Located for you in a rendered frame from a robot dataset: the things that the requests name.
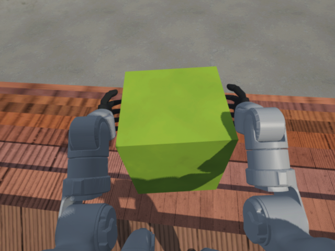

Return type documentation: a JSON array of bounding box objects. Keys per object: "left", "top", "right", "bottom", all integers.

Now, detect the robot right hand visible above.
[{"left": 225, "top": 84, "right": 249, "bottom": 126}]

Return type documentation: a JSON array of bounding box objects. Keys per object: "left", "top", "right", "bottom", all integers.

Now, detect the robot right forearm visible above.
[{"left": 234, "top": 101, "right": 309, "bottom": 230}]

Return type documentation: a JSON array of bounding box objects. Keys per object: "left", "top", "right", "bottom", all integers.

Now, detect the carton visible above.
[{"left": 116, "top": 66, "right": 238, "bottom": 194}]

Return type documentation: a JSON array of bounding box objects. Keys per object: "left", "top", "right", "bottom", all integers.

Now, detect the robot left forearm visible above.
[{"left": 55, "top": 109, "right": 116, "bottom": 245}]

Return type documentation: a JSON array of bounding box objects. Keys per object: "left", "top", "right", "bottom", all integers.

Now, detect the robot left hand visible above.
[{"left": 98, "top": 89, "right": 121, "bottom": 131}]

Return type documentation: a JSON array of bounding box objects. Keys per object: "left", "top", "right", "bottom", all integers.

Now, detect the right robot upper arm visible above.
[{"left": 243, "top": 195, "right": 335, "bottom": 251}]

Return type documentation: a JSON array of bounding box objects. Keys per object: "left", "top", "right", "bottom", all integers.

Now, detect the left robot thigh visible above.
[{"left": 121, "top": 229, "right": 155, "bottom": 251}]

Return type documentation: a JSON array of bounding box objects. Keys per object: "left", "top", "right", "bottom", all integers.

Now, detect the left robot upper arm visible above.
[{"left": 42, "top": 203, "right": 118, "bottom": 251}]

